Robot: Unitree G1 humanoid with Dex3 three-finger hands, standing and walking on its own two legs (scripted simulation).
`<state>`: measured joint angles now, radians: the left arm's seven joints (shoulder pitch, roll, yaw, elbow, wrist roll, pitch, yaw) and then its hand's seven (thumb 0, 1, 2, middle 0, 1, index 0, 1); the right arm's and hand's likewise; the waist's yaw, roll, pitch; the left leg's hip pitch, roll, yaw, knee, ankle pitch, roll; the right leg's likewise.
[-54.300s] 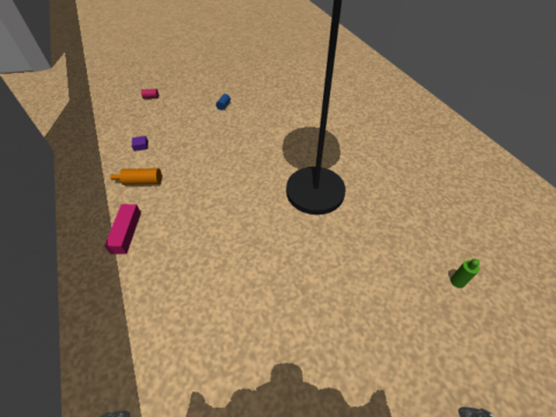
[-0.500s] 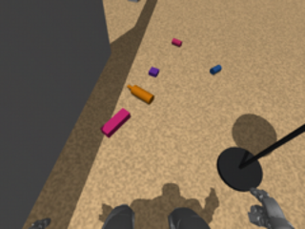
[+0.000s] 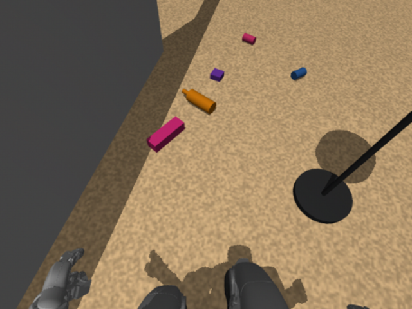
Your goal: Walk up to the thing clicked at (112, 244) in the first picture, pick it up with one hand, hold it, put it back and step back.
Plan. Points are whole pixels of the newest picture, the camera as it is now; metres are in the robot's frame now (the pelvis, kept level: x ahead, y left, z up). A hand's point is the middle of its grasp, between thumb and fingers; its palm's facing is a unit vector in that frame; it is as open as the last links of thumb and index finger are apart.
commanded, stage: step back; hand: left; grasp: from above
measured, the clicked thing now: (166, 134) +0.97 +0.22 -0.72
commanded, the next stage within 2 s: stand in 1.44 s
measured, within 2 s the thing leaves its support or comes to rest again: neither
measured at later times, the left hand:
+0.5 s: hand out of the picture -0.09 +0.23 -0.13, palm faces -0.01 -0.91 -0.41, open 7.4 cm
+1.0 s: hand out of the picture -0.07 +0.21 -0.12, palm faces +0.05 -0.92 -0.39, open 7.4 cm
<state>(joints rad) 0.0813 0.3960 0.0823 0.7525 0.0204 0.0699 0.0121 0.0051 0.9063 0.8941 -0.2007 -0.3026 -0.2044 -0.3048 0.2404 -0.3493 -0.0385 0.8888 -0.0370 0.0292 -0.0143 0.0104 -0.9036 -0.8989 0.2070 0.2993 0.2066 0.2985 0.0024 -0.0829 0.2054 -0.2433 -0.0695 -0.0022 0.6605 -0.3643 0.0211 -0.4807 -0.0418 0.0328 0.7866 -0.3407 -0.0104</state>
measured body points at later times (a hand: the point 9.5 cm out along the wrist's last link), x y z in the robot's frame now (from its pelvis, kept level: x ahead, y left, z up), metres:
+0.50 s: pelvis -0.14 -0.04 +0.01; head -0.13 -0.06 +0.46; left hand -0.09 +0.27 -0.10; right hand -0.05 -0.36 -0.11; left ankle -0.13 +0.11 -0.67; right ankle -0.15 -0.16 -0.72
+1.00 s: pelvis -0.14 -0.06 +0.01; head -0.13 -0.08 +0.46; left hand -0.07 +0.25 -0.10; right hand -0.08 -0.38 -0.12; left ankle -0.16 +0.08 -0.68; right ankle -0.10 -0.16 -0.72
